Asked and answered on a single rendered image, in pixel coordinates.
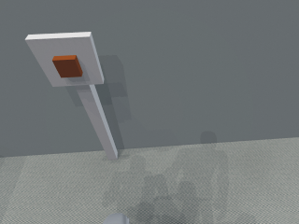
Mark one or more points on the panel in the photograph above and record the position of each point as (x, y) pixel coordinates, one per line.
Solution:
(46, 46)

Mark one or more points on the button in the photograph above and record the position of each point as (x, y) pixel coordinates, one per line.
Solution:
(67, 66)

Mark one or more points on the left robot thigh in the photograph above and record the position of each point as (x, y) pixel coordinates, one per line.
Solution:
(117, 218)

